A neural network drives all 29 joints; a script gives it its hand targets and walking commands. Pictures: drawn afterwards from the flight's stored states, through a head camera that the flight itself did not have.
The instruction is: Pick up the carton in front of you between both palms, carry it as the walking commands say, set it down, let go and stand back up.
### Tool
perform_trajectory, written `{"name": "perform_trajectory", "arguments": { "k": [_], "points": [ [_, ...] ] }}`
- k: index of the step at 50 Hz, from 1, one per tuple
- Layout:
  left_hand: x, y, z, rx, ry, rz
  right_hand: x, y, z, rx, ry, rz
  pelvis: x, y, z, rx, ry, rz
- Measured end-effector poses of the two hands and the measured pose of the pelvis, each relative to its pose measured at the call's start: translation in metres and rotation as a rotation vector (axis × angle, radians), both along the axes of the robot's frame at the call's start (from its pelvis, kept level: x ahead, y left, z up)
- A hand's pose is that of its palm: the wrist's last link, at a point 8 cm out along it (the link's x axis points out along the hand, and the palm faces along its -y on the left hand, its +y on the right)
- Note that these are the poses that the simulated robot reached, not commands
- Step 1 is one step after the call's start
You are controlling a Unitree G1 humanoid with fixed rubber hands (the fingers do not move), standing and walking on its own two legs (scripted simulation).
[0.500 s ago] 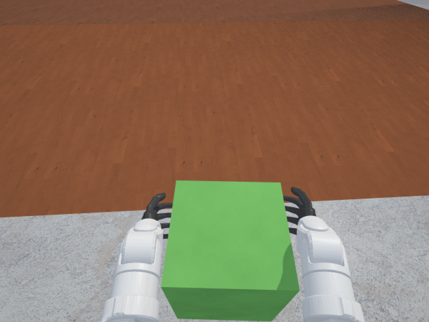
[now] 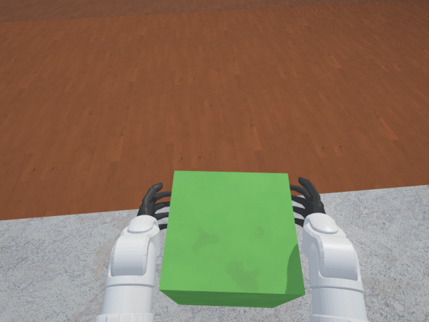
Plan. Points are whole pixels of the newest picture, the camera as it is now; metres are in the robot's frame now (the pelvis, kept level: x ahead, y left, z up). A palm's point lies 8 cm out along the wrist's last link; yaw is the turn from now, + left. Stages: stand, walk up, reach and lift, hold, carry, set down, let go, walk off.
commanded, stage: carry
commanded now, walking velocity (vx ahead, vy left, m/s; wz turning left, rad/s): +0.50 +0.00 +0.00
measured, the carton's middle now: (227, 245) +0.29 +0.00 -0.01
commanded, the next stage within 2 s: none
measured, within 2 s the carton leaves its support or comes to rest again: neither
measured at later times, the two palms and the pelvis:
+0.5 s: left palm (170, 147) +0.47 +0.13 +0.09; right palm (301, 154) +0.45 -0.16 +0.09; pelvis +0.23 +0.00 +0.01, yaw -2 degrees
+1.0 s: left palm (196, 79) +0.78 +0.10 +0.12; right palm (291, 78) +0.78 -0.19 +0.11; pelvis +0.55 -0.05 +0.01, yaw +0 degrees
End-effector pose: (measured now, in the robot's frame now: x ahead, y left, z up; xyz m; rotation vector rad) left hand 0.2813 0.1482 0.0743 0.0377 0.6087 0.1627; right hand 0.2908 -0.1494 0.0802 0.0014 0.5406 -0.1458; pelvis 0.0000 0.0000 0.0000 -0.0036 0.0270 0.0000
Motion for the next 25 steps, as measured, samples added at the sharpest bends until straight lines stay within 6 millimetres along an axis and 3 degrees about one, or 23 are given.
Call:
{"name": "perform_trajectory", "arguments": {
  "k": [4,9,13,16,21,25],
  "points": [
    [0.021,-0.006,0.016,-0.011,-0.012,0.002,0.019,-0.006,0.017,0.020,-0.011,-0.014,0.025,-0.004,0.007,0.022,0.041,0.023],
    [0.048,0.007,0.031,-0.037,-0.031,0.034,0.053,0.007,0.033,0.030,-0.028,0.000,0.065,0.003,0.010,0.041,0.072,0.019],
    [0.071,0.021,0.024,-0.071,-0.036,0.057,0.078,0.020,0.028,0.026,-0.025,0.009,0.105,0.013,-0.003,0.041,0.069,-0.012],
    [0.090,0.019,0.019,-0.079,0.029,0.051,0.088,0.017,0.016,0.041,0.057,-0.026,0.134,0.016,0.000,0.026,0.074,-0.033],
    [0.141,0.003,0.019,-0.087,0.083,0.008,0.115,0.003,0.012,0.065,0.129,-0.108,0.185,0.013,0.010,0.001,0.075,-0.033],
    [0.192,-0.014,0.019,-0.053,0.063,0.009,0.160,-0.010,0.012,0.030,0.128,-0.148,0.231,0.001,0.008,-0.004,0.064,-0.029]
  ]
}}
